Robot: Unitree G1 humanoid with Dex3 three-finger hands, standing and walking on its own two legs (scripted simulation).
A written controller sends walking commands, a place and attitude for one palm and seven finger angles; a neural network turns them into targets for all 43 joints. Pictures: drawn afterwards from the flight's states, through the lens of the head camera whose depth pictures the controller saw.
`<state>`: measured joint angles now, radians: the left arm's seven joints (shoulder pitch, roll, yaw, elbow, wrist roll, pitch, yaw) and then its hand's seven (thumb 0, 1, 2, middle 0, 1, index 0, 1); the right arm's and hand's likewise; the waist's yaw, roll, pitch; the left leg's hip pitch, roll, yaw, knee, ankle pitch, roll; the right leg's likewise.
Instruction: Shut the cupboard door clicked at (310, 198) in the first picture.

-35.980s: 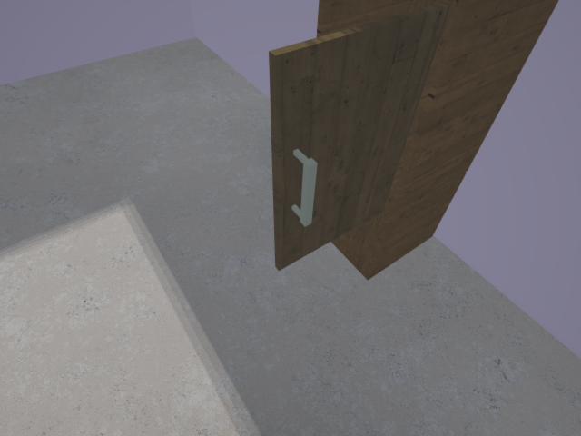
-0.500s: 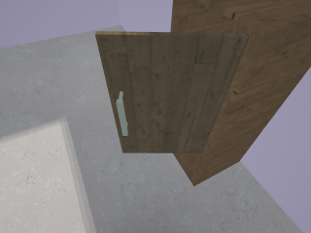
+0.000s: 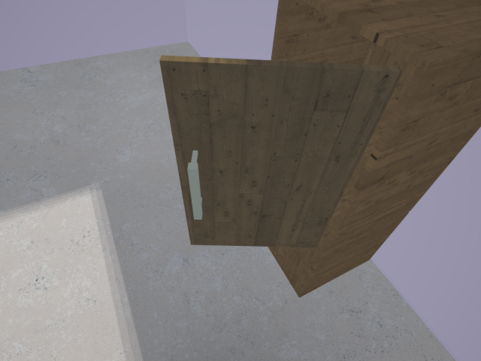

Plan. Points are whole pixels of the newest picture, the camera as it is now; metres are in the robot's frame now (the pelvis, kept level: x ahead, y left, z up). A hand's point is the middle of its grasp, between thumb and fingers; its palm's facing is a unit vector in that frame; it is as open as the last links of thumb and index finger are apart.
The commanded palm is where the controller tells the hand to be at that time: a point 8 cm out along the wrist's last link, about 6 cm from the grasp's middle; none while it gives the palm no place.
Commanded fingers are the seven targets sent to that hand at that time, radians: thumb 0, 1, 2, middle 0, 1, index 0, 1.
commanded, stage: shuffle to correct the standing spot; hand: left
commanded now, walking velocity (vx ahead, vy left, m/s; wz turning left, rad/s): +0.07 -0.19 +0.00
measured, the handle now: (196, 187) +0.47 +0.13 -0.03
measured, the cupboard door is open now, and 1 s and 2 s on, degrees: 63 63 63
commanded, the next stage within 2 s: come to a stop and stand still in 0.54 s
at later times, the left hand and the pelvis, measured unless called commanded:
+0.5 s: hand out of the picture -0.03 +0.12 -0.19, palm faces +0.03 -0.99 -0.13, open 7.4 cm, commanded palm none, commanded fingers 0.00 0.90 0.90 -0.20 -0.30 -0.20 -0.30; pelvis +0.03 -0.04 -0.01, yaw +1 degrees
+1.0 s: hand out of the picture +0.08 +0.08 -0.18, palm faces +0.09 -0.98 -0.18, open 7.3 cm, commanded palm none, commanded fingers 0.00 0.90 0.90 -0.20 -0.30 -0.20 -0.30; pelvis +0.07 -0.09 +0.00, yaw +3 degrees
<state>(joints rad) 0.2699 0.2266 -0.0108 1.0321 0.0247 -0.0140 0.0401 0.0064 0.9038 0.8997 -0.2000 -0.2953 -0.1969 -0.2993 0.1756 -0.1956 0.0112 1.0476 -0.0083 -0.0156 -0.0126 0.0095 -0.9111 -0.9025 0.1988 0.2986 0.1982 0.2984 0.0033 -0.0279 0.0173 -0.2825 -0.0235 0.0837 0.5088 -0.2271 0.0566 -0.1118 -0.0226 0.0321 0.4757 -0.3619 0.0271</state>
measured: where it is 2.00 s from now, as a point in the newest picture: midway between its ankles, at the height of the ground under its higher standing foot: outside the picture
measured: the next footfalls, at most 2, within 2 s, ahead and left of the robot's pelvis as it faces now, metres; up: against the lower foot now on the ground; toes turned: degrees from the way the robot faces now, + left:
right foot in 0.72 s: +0.10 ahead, -0.22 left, +0.00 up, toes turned +0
left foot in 0.94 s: +0.10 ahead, +0.00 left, +0.00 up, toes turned +7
